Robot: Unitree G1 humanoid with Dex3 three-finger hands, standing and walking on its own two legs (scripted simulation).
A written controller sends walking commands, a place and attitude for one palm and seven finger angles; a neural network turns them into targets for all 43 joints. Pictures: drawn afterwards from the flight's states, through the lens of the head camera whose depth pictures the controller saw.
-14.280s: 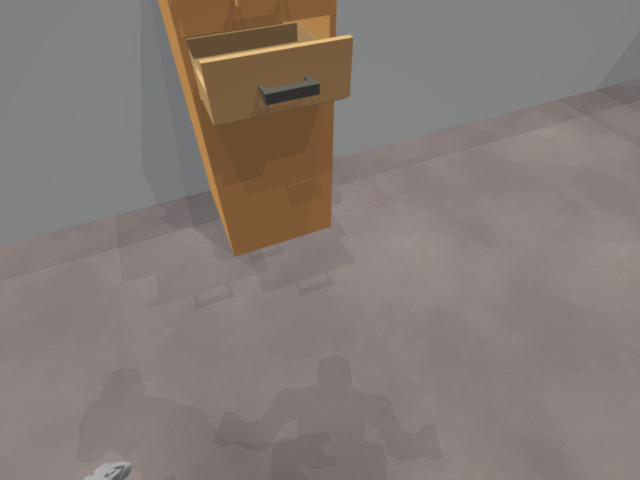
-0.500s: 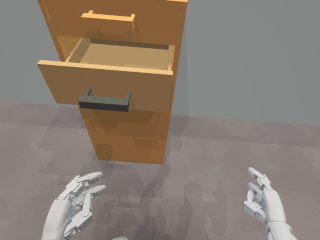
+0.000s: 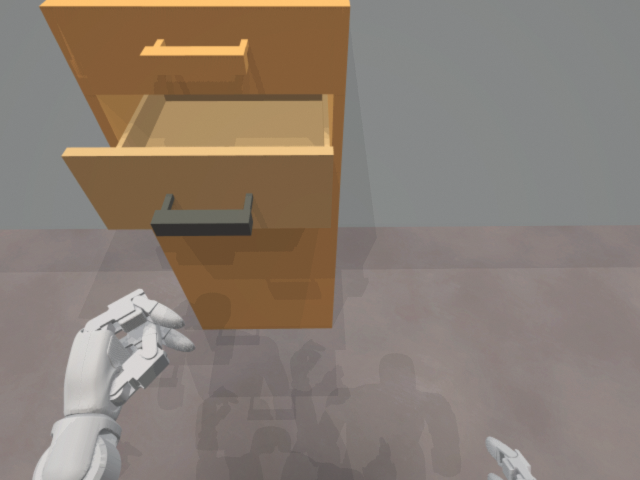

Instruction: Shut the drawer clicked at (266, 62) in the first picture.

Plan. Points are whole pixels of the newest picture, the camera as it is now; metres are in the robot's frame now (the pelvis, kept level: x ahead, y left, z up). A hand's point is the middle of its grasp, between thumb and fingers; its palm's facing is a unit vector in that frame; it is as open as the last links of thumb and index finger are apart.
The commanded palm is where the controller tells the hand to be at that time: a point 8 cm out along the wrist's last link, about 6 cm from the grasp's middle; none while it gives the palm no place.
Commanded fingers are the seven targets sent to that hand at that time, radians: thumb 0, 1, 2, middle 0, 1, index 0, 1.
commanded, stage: raise the hand and make a fist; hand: left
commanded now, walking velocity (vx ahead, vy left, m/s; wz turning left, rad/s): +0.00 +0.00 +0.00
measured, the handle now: (206, 211) +0.48 +0.20 +0.04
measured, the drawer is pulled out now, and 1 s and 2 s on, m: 0.16 0.16 0.16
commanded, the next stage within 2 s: bring the fist close to the handle in 0.96 s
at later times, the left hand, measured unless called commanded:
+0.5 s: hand (187, 314) +0.26 +0.15 +0.13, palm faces -0.01 -1.00 -0.04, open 3.2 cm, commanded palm +0.24 +0.20 +0.14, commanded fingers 0.00 0.90 0.90 -1.40 -1.60 -1.40 -1.60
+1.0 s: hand (182, 294) +0.27 +0.15 +0.15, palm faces +0.07 -1.00 -0.05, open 3.2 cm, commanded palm +0.24 +0.19 +0.15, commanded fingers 0.00 0.90 0.90 -1.40 -1.60 -1.40 -1.60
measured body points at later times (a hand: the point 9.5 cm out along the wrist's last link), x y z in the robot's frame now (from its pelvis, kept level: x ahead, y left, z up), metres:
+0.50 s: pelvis +0.02 +0.02 +0.02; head +0.01 +0.00 +0.47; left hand +0.26 +0.20 +0.13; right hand +0.22 -0.17 -0.04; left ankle +0.00 +0.12 -0.70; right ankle +0.01 -0.10 -0.70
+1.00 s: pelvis +0.00 -0.01 +0.03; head -0.01 -0.02 +0.48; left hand +0.26 +0.20 +0.15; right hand +0.19 -0.23 -0.05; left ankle +0.00 +0.12 -0.70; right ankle +0.01 -0.10 -0.70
